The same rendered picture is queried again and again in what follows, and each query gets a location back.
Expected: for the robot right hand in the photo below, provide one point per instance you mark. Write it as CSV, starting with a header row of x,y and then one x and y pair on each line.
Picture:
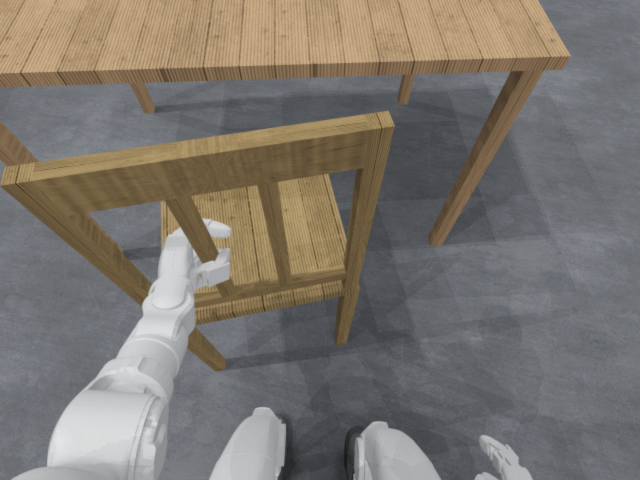
x,y
504,460

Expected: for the robot thigh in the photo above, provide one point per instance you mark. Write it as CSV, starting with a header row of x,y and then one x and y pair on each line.
x,y
255,451
390,454

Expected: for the left robot upper arm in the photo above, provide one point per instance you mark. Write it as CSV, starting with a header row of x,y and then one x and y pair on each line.
x,y
109,435

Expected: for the robot left hand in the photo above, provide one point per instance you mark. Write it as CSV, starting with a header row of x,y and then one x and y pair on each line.
x,y
179,258

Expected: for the left robot thigh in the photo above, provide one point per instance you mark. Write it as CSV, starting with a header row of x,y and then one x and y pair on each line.
x,y
255,451

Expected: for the right robot thigh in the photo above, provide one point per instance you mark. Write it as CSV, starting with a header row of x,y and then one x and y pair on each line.
x,y
390,454

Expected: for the table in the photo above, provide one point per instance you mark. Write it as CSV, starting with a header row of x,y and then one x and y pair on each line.
x,y
85,42

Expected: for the robot left forearm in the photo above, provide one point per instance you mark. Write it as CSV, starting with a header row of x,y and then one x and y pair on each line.
x,y
151,357

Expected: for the chair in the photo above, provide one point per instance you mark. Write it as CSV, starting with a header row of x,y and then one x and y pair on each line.
x,y
270,186

